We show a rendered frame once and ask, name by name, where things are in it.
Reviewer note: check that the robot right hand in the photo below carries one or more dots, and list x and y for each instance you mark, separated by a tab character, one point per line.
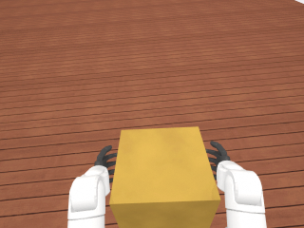
221	155

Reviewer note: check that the carton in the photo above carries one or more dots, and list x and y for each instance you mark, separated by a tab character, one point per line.
163	179

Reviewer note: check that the robot right forearm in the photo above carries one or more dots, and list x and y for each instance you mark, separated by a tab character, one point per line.
243	195

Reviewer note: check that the robot left hand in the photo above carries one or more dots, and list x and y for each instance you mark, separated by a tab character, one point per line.
102	159

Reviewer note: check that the robot left forearm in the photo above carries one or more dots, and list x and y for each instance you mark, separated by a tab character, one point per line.
86	200

